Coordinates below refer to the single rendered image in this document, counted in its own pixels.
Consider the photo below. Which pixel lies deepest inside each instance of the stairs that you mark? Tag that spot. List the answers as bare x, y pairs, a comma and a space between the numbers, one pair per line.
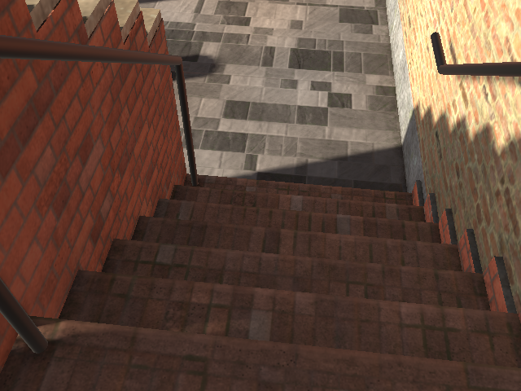
335, 267

